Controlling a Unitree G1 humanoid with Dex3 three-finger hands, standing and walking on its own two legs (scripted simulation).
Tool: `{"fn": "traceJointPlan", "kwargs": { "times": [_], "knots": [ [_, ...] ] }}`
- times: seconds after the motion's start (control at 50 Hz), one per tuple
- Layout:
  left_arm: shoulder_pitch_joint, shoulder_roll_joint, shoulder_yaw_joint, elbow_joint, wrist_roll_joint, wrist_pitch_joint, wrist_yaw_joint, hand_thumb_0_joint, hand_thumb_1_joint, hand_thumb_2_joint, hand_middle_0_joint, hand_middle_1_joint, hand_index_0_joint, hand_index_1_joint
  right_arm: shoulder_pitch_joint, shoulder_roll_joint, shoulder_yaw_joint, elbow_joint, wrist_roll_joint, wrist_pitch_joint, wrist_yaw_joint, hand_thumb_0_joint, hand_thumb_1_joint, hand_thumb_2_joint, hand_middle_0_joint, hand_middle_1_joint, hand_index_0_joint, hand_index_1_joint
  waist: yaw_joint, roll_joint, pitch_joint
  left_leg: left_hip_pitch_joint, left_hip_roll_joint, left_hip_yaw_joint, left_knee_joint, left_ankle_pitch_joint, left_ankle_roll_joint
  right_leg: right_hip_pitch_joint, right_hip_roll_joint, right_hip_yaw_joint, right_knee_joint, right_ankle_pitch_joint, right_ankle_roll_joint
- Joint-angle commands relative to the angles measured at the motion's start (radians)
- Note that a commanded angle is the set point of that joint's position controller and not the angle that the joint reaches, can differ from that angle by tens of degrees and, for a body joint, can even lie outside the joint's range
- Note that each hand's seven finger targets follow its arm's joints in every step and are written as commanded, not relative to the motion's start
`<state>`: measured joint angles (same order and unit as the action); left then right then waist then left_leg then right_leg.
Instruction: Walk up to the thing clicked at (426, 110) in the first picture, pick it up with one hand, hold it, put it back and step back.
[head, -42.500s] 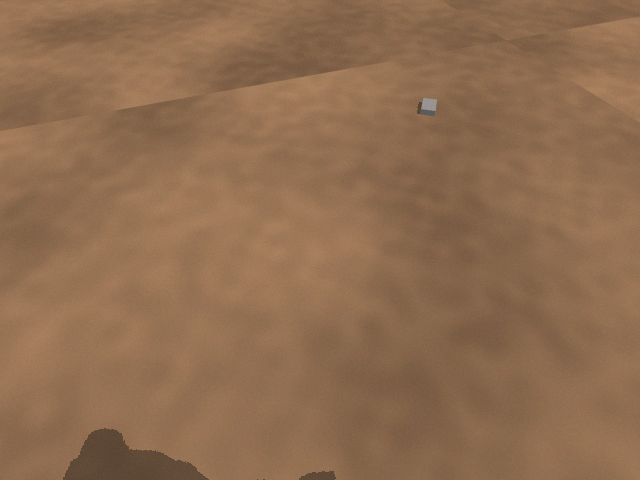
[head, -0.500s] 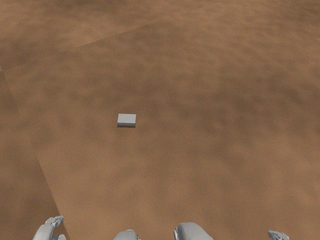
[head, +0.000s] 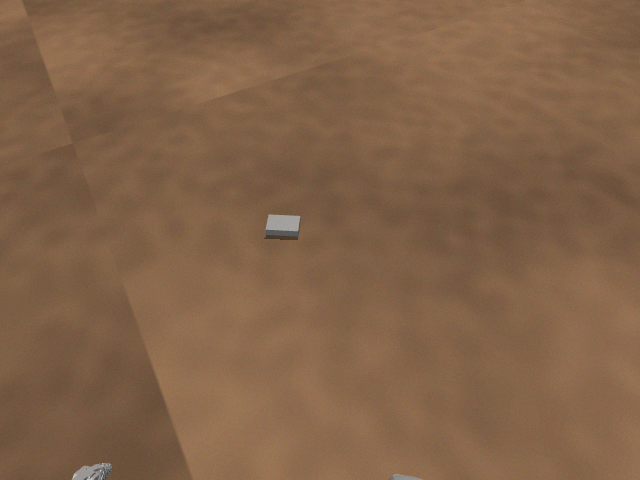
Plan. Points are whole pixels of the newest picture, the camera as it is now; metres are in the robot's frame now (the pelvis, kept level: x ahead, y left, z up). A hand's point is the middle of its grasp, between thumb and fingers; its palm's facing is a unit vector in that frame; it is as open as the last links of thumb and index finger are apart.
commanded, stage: step back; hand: left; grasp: from above
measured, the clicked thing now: (283, 225) +1.11 +0.23 -0.74
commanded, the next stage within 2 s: stand in 0.88 s
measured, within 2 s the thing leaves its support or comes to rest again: neither
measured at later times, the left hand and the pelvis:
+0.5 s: hand out of the picture +0.06 +0.25 -0.14, palm faces +0.05 -0.93 -0.37, open 7.4 cm; pelvis +0.02 -0.01 +0.01, yaw +2 degrees
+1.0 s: hand (152, 462) +0.15 +0.25 -0.13, palm faces +0.00 -0.94 -0.35, open 7.4 cm; pelvis +0.05 +0.00 +0.02, yaw +1 degrees
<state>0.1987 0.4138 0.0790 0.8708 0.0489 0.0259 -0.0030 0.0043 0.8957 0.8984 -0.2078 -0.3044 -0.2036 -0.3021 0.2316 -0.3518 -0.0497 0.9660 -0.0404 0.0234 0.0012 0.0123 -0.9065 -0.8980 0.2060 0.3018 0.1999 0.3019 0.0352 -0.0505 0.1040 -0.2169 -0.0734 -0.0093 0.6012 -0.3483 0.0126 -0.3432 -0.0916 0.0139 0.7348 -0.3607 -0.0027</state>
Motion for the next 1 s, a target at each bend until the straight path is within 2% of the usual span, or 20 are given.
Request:
{"fn": "traceJointPlan", "kwargs": {
  "times": [0.0,0.02,0.06,0.14,0.2,0.22,0.24,0.26,0.28,0.34,0.44,0.5,0.52,0.54,0.56,0.58,0.64,0.7,0.86,0.98],
  "knots": [
    [-0.079,0.198,0.046,-0.061,-0.016,-0.022,0.014,0.0,0.9,0.9,-0.2,-0.3,-0.2,-0.3,-0.05,-0.397,-0.094,-0.096,0.0,-0.065,-0.012,0.0,-0.9,-0.9,0.2,0.3,0.2,0.3,-0.057,0.227,-0.008,-0.068,0.447,-0.634,-0.43,-0.476,0.24,-0.19,0.006,0.061,0.157,-0.197,-0.015],
    [-0.082,0.235,0.054,-0.049,-0.022,-0.029,0.005,0.0,0.9,0.9,-0.2,-0.3,-0.2,-0.3,-0.12,-0.365,-0.09,-0.104,0.001,-0.066,-0.011,0.0,-0.9,-0.9,0.2,0.3,0.2,0.3,-0.023,0.189,0.045,-0.179,0.427,-0.564,-0.43,-0.479,0.244,-0.092,0.002,0.065,0.192,-0.171,-0.02],
    [-0.024,0.18,0.046,-0.019,-0.032,-0.035,-0.011,0.0,0.9,0.9,-0.2,-0.3,-0.2,-0.3,-0.134,-0.26,-0.055,-0.109,-0.011,-0.075,-0.007,0.0,-0.9,-0.9,0.2,0.3,0.2,0.3,-0.001,0.187,0.035,-0.095,0.271,-0.312,-0.37,-0.263,0.15,-0.088,0.023,0.043,0.087,-0.072,-0.023],
    [-0.02,0.158,0.048,0.014,-0.026,-0.048,-0.017,0.0,0.9,0.9,-0.2,-0.3,-0.2,-0.3,-0.076,-0.271,-0.066,-0.084,-0.004,-0.062,0.006,0.0,-0.9,-0.9,0.2,0.3,0.2,0.3,-0.035,0.212,0.0,-0.123,0.249,-0.264,-0.34,-0.281,0.135,0.059,0.085,-0.049,-0.093,-0.058,-0.007],
    [0.064,0.143,0.047,0.063,-0.014,-0.067,0.001,0.0,0.9,0.9,-0.2,-0.3,-0.2,-0.3,-0.099,-0.215,-0.049,-0.092,0.012,-0.037,0.006,0.0,-0.9,-0.9,0.2,0.3,0.2,0.3,0.019,0.131,-0.074,-0.185,0.186,-0.144,-0.131,-0.206,0.08,0.287,0.113,-0.062,-0.331,0.065,-0.023],
    [0.099,0.172,0.059,0.074,-0.005,-0.074,0.01,0.0,0.9,0.9,-0.2,-0.3,-0.2,-0.3,-0.088,-0.176,-0.037,-0.098,0.017,-0.035,0.003,0.0,-0.9,-0.9,0.2,0.3,0.2,0.3,0.031,0.033,-0.096,-0.257,0.135,-0.099,0.014,-0.161,0.053,0.362,0.039,0.071,-0.369,0.007,-0.043],
    [0.115,0.242,0.075,0.067,0.007,-0.081,0.016,0.0,0.9,0.9,-0.2,-0.3,-0.2,-0.3,-0.092,-0.132,-0.024,-0.122,0.021,-0.039,0.001,0.0,-0.9,-0.9,0.2,0.3,0.2,0.3,0.044,-0.136,-0.088,-0.437,0.009,-0.05,0.227,-0.192,0.009,0.402,-0.161,0.422,-0.507,-0.216,-0.123],
    [0.051,0.29,0.083,0.045,0.004,-0.081,0.016,0.0,0.9,0.9,-0.2,-0.3,-0.2,-0.3,-0.09,-0.185,-0.04,-0.106,0.009,-0.035,-0.012,0.0,-0.9,-0.9,0.2,0.3,0.2,0.3,0.038,-0.07,-0.027,-0.375,0.051,-0.11,0.307,-0.227,0.003,0.196,-0.306,0.548,-0.564,-0.421,-0.2],
    [-0.03,0.297,0.08,0.018,0.0,-0.081,0.013,0.0,0.9,0.9,-0.2,-0.3,-0.2,-0.3,-0.051,-0.232,-0.056,-0.084,0.009,-0.039,-0.011,0.0,-0.9,-0.9,0.2,0.3,0.2,0.3,0.003,-0.058,0.034,-0.3,0.093,-0.117,0.341,-0.205,0.0,0.052,-0.34,0.566,-0.575,-0.48,-0.254],
    [-0.043,0.21,0.056,0.018,-0.012,-0.095,0.012,0.0,0.9,0.9,-0.2,-0.3,-0.2,-0.3,-0.023,-0.206,-0.051,-0.046,0.015,-0.05,0.003,0.0,-0.9,-0.9,0.2,0.3,0.2,0.3,-0.016,-0.005,0.004,-0.255,0.102,-0.129,0.256,-0.098,0.0,0.11,-0.19,0.297,-0.508,-0.199,-0.181],
    [-0.08,0.211,0.042,0.025,-0.016,-0.086,0.007,0.0,0.9,0.9,-0.2,-0.3,-0.2,-0.3,-0.022,-0.174,-0.041,-0.031,0.014,-0.055,0.008,0.0,-0.9,-0.9,0.2,0.3,0.2,0.3,-0.02,-0.1,-0.06,-0.091,0.09,0.002,0.024,-0.04,-0.021,0.086,-0.141,0.124,-0.39,0.156,-0.156],
    [-0.059,0.164,0.016,0.022,-0.035,-0.066,0.008,0.0,0.9,0.9,-0.2,-0.3,-0.2,-0.3,0.003,-0.18,-0.046,-0.003,0.011,-0.071,-0.01,0.0,-0.9,-0.9,0.2,0.3,0.2,0.3,-0.046,-0.031,-0.144,0.087,0.081,-0.002,-0.187,0.278,-0.005,0.103,-0.069,0.017,-0.145,0.498,-0.08],
    [-0.05,0.136,0.007,0.018,-0.041,-0.062,0.009,0.0,0.9,0.9,-0.2,-0.3,-0.2,-0.3,0.012,-0.218,-0.055,-0.001,0.005,-0.076,-0.019,0.0,-0.9,-0.9,0.2,0.3,0.2,0.3,-0.043,0.048,-0.193,0.127,0.174,-0.1,-0.184,0.423,0.026,0.085,-0.026,-0.012,-0.068,0.444,-0.046],
    [-0.043,0.112,0.0,0.017,-0.053,-0.052,0.011,0.0,0.9,0.9,-0.2,-0.3,-0.2,-0.3,-0.041,-0.263,-0.055,-0.018,0.006,-0.078,-0.024,0.0,-0.9,-0.9,0.2,0.3,0.2,0.3,-0.018,0.15,-0.193,0.097,0.308,-0.278,-0.215,0.449,0.092,0.038,0.052,-0.045,-0.025,0.236,-0.003],
    [-0.032,0.141,0.008,0.046,-0.057,-0.04,0.016,0.0,0.9,0.9,-0.2,-0.3,-0.2,-0.3,-0.094,-0.305,-0.055,-0.027,0.018,-0.074,-0.022,0.0,-0.9,-0.9,0.2,0.3,0.2,0.3,-0.009,0.167,-0.181,0.007,0.364,-0.308,-0.208,0.374,0.181,0.096,0.072,-0.033,-0.055,-0.016,-0.012],
    [-0.042,0.153,0.006,0.059,-0.05,-0.037,0.016,0.0,0.9,0.9,-0.2,-0.3,-0.2,-0.3,-0.133,-0.301,-0.054,-0.028,0.017,-0.067,-0.02,0.0,-0.9,-0.9,0.2,0.3,0.2,0.3,-0.008,0.183,-0.146,-0.068,0.362,-0.296,-0.215,0.325,0.188,0.155,0.057,-0.023,-0.085,-0.079,-0.019],
    [-0.029,0.164,0.004,0.081,-0.04,-0.05,0.015,0.0,0.9,0.9,-0.2,-0.3,-0.2,-0.3,-0.179,-0.249,-0.034,-0.026,0.019,-0.061,-0.022,0.0,-0.9,-0.9,0.2,0.3,0.2,0.3,0.007,0.182,-0.153,-0.027,0.255,-0.139,-0.155,0.415,0.074,0.187,0.021,-0.002,-0.214,0.199,-0.032],
    [-0.056,0.182,0.01,0.097,-0.041,-0.056,0.018,0.0,0.9,0.9,-0.2,-0.3,-0.2,-0.3,-0.156,-0.211,-0.024,-0.003,0.031,-0.061,-0.024,0.0,-0.9,-0.9,0.2,0.3,0.2,0.3,-0.022,0.138,-0.204,-0.03,0.198,-0.086,-0.116,0.443,0.029,0.261,-0.02,0.046,-0.224,0.378,-0.049],
    [-0.1,0.136,-0.027,0.144,-0.05,-0.062,0.014,0.0,0.9,0.9,-0.2,-0.3,-0.2,-0.3,-0.192,-0.199,-0.009,0.044,0.037,-0.059,-0.014,0.0,-0.9,-0.9,0.2,0.3,0.2,0.3,-0.034,0.065,-0.212,0.11,0.203,-0.084,-0.158,0.482,0.028,0.231,-0.038,0.055,-0.318,0.45,-0.027],
    [-0.161,0.149,-0.033,0.164,-0.045,-0.063,0.012,0.0,0.9,0.9,-0.2,-0.3,-0.2,-0.3,-0.232,-0.191,-0.001,0.066,0.035,-0.056,-0.004,0.0,-0.9,-0.9,0.2,0.3,0.2,0.3,-0.038,0.043,-0.14,0.107,0.204,-0.082,-0.245,0.416,0.011,0.232,-0.035,0.051,-0.398,0.353,-0.009]
  ]
}}
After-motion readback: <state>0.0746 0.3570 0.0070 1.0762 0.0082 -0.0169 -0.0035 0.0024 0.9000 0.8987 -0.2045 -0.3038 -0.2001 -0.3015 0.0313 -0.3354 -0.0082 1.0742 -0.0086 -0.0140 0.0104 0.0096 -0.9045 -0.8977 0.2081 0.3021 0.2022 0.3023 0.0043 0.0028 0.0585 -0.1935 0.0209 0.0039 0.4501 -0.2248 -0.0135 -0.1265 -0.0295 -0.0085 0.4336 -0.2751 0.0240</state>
